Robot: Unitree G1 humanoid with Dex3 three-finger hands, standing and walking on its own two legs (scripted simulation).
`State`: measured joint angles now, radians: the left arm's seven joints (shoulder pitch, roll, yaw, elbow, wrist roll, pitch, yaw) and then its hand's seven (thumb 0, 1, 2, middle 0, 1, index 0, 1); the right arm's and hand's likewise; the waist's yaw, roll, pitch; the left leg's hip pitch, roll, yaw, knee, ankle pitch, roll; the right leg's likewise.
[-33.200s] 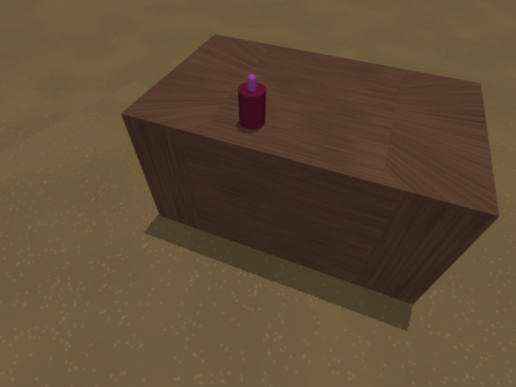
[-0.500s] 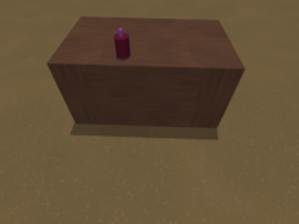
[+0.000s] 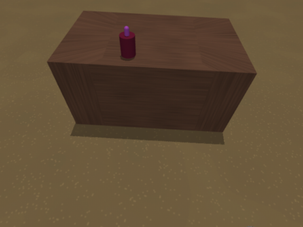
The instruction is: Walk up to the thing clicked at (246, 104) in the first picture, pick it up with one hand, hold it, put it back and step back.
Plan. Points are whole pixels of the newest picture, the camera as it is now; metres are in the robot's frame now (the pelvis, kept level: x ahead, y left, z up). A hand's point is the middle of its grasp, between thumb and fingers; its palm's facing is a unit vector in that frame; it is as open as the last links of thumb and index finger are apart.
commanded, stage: step back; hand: left
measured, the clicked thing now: (127, 41) +1.08 +0.15 -0.08
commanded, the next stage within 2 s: stand in 0.18 s
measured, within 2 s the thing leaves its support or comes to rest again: neither
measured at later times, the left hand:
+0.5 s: hand out of the picture +0.09 +0.25 -0.14, palm faces -0.02 -0.94 -0.33, open 7.4 cm
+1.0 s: hand out of the picture +0.05 +0.24 -0.14, palm faces -0.03 -0.94 -0.34, open 7.4 cm
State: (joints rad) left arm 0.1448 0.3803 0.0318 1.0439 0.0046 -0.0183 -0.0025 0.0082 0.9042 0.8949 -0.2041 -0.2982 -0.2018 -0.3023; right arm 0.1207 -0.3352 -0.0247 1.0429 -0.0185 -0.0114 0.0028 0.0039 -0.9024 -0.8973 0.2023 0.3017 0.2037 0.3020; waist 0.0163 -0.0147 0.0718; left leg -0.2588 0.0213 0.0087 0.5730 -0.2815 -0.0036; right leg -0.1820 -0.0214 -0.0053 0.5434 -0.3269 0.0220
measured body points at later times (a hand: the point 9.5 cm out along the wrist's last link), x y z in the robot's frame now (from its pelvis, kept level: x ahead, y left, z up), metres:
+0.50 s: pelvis -0.01 +0.00 +0.01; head +0.00 +0.00 +0.46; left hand +0.09 +0.30 -0.12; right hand +0.09 -0.30 -0.11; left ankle +0.02 +0.12 -0.73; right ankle -0.02 -0.14 -0.73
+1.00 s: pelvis -0.01 -0.01 +0.02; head +0.00 -0.02 +0.46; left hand +0.05 +0.29 -0.12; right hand +0.05 -0.31 -0.12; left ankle +0.02 +0.12 -0.73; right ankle -0.02 -0.14 -0.73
